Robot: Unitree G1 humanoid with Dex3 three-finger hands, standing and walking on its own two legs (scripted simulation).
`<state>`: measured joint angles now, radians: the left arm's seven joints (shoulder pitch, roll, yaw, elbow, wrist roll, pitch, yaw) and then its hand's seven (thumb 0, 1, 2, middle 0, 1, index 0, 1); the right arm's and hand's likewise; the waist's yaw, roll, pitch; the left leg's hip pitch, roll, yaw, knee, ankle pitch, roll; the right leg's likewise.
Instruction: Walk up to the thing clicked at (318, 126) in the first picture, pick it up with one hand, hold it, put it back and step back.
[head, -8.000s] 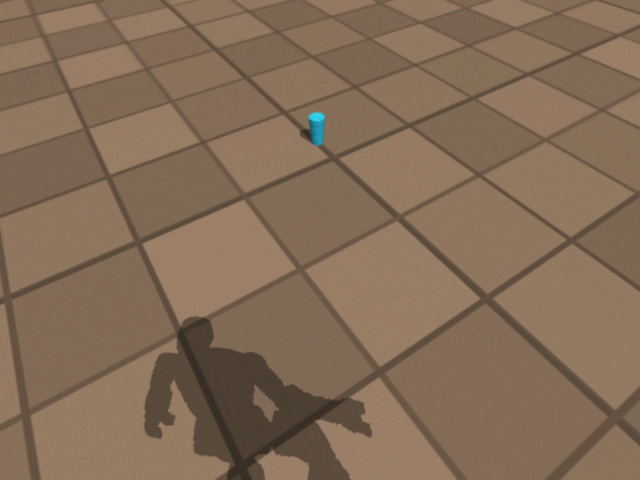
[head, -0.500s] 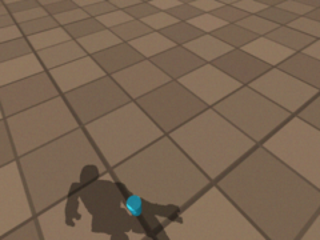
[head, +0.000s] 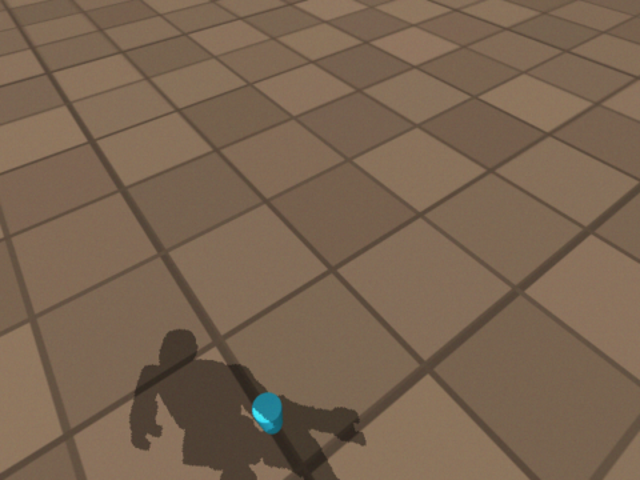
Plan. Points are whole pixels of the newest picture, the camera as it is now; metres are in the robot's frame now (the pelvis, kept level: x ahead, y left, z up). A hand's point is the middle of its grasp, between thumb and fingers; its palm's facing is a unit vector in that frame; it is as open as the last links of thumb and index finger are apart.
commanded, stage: stand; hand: left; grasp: from the side
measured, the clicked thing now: (269, 415) +0.41 +0.18 -0.71
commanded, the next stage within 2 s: go down in 0.16 s
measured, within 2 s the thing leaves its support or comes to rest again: neither
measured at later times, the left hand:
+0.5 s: hand (162, 476) +0.16 +0.25 -0.17, palm faces +0.06 -0.94 -0.32, open 11.0 cm
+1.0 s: hand out of the picture +0.14 +0.28 -0.21, palm faces +0.09 -0.95 -0.30, open 17.4 cm
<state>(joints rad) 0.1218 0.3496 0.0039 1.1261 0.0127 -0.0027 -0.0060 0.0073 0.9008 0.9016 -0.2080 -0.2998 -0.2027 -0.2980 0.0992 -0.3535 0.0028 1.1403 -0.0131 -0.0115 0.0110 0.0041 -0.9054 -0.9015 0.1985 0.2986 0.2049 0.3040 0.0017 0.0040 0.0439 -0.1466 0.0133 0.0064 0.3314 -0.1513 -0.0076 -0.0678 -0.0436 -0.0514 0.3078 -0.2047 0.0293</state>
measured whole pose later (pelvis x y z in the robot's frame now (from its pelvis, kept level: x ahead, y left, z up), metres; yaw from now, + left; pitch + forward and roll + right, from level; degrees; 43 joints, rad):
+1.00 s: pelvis -0.02 +0.00 -0.09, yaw -2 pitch +16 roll -2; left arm 0.20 0.36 0.31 0.57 0.01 0.15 -0.14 0.00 -0.54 0.02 -0.09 -0.04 -0.09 -0.04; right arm 0.21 -0.25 -0.03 0.57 0.01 -0.12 -0.05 0.01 -0.90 -0.90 0.20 0.30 0.20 0.30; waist -0.03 0.00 -0.10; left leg -0.92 0.06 -0.01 1.11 -0.47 -0.01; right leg -0.83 -0.02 -0.04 1.08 -0.52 0.02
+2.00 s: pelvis -0.08 +0.00 -0.30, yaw -6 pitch +33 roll -5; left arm -0.38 0.70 0.72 0.97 -0.15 -0.36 -0.55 -0.01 -0.46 0.08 -0.06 -0.09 -0.05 -0.08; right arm 0.11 -0.32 0.03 0.68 -0.04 -0.16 -0.04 0.01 -0.90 -0.90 0.20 0.30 0.21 0.30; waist -0.03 -0.02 -0.14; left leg -1.87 0.07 -0.09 1.93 -0.63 -0.03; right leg -1.77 0.01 -0.06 1.91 -0.71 0.00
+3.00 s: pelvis -0.10 +0.00 -0.39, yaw -8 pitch +31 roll -7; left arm -0.55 0.88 0.84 1.06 -0.17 -0.35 -0.66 -0.01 -0.50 0.09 -0.04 -0.06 -0.03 -0.07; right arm 0.10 -0.35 0.09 0.69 -0.06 -0.16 -0.03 0.01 -0.92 -0.91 0.20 0.30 0.21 0.30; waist -0.06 -0.04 -0.09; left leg -2.13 0.07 -0.14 2.21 -0.64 -0.02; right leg -2.01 0.02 -0.08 2.18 -0.72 0.02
